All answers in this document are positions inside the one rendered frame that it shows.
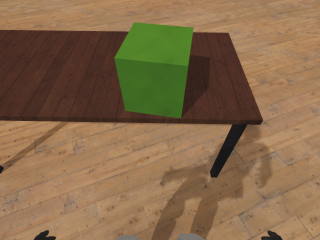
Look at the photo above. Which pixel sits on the table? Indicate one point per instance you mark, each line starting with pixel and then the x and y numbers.
pixel 71 76

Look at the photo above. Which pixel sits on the robot right hand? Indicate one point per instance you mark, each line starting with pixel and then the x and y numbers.
pixel 272 236

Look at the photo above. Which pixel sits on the robot left hand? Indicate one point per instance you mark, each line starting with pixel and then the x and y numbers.
pixel 42 236

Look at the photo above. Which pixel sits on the carton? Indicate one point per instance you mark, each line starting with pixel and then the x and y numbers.
pixel 152 67

